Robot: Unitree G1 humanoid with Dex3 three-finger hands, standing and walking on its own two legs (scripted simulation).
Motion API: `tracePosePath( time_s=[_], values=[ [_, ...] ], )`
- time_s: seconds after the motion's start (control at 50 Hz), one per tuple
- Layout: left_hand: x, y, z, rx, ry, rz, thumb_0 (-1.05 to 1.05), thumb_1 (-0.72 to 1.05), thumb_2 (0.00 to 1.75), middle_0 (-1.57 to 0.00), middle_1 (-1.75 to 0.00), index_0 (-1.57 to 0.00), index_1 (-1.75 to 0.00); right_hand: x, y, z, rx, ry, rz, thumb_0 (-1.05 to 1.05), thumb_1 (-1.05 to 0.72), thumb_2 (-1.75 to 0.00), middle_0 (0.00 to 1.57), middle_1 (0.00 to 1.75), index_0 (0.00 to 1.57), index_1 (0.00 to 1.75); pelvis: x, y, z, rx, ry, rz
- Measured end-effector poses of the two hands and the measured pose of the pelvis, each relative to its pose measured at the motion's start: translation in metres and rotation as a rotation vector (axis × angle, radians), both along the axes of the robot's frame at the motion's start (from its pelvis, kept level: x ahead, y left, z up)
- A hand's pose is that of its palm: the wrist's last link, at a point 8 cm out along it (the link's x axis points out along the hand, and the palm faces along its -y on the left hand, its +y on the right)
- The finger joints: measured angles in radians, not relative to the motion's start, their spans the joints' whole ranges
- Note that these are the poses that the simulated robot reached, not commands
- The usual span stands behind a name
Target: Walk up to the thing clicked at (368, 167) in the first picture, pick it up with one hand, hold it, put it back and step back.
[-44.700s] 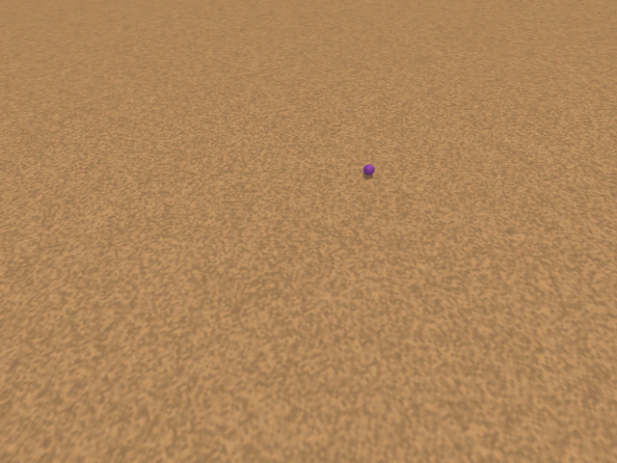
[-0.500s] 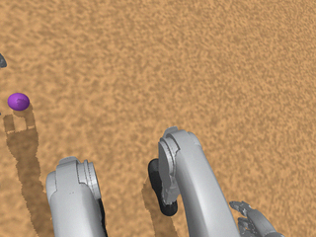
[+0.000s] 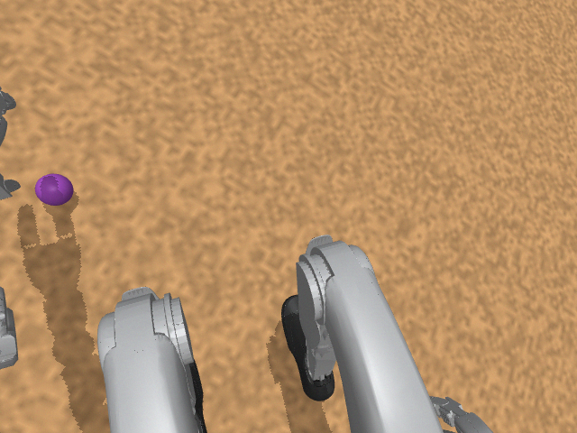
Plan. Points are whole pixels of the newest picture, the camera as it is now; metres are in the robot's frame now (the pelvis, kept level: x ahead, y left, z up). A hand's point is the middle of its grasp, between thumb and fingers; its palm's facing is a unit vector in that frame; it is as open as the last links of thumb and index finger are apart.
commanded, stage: home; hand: left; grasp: from above
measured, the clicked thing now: (54, 189) +0.52 +0.29 -0.33
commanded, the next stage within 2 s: none
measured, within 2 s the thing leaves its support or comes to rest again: neither
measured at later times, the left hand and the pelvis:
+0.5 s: hand out of the picture +0.34 +0.25 +0.06, palm faces -0.15 -0.80 -0.58, open 7.5 cm; pelvis +0.01 +0.00 +0.17, yaw +6 degrees
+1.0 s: hand out of the picture +0.25 +0.20 +0.26, palm faces +0.18 -0.96 -0.21, open 7.4 cm; pelvis +0.07 -0.01 +0.33, yaw +7 degrees
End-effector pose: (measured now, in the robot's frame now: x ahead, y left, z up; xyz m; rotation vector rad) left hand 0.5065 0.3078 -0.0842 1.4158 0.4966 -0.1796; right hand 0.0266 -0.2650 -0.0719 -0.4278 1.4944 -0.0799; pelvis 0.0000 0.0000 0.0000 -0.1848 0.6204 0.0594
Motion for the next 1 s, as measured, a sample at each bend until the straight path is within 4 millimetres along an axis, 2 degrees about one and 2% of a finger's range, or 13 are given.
tracePosePath(
  time_s=[0.12,0.24,0.32,0.42,0.54,0.68,0.86,1.0],
  values=[
    [-0.034,0.009,0.039,-0.129,-0.043,0.086,0.0,0.3,0.85,-0.22,-0.49,-0.21,-0.49,0.018,-0.005,0.018,0.012,-0.025,-0.027,0.0,-0.9,-0.9,0.21,0.3,0.2,0.3,0.003,0.001,0.027,0.012,0.023,0.013],
    [-0.088,0.014,0.087,-0.285,-0.024,0.223,0.0,0.61,0.87,-0.22,-0.39,-0.21,-0.39,0.065,-0.002,0.046,0.038,-0.141,-0.009,0.0,-0.9,-0.9,0.2,0.3,0.2,0.3,0.004,0.001,0.07,0.039,0.017,0.019],
    [-0.122,0.005,0.12,-0.406,-0.004,0.291,0.0,0.76,0.88,-0.22,-0.35,-0.21,-0.35,0.107,0.005,0.073,0.063,-0.265,0.027,0.0,-0.9,-0.9,0.2,0.3,0.2,0.3,0.006,0.0,0.102,0.056,-0.006,0.026],
    [-0.154,-0.008,0.161,-0.537,-0.017,0.386,0.0,0.84,0.89,-0.22,-0.32,-0.21,-0.32,0.156,0.019,0.114,0.1,-0.43,0.068,0.0,-0.9,-0.9,0.2,0.3,0.2,0.3,0.01,-0.002,0.141,0.078,-0.046,0.035],
    [-0.187,-0.023,0.205,-0.685,-0.024,0.533,0.01,0.88,0.89,-0.22,-0.31,-0.21,-0.31,0.195,0.033,0.166,0.137,-0.585,0.087,0.0,-0.9,-0.9,0.2,0.3,0.2,0.3,0.017,-0.006,0.184,0.1,-0.095,0.043],
    [-0.221,-0.04,0.253,-0.84,-0.005,0.696,0.01,0.9,0.89,-0.21,-0.31,-0.2,-0.3,0.209,0.039,0.223,0.143,-0.673,0.073,0.01,-0.9,-0.9,0.2,0.3,0.2,0.3,0.029,-0.008,0.233,0.12,-0.166,0.047],
    [-0.256,-0.054,0.32,-0.984,0.01,0.851,0.01,0.9,0.89,-0.21,-0.3,-0.2,-0.3,0.199,0.038,0.292,0.097,-0.716,0.038,0.01,-0.9,-0.9,0.21,0.3,0.2,0.3,0.049,-0.008,0.295,0.134,-0.272,0.06],
    [-0.277,-0.06,0.372,-1.033,0.007,0.89,0.01,0.91,0.89,-0.21,-0.3,-0.2,-0.3,0.198,0.038,0.335,0.076,-0.768,0.017,0.01,-0.9,-0.9,0.2,0.3,0.2,0.3,0.066,-0.005,0.333,0.144,-0.349,0.07]
  ],
)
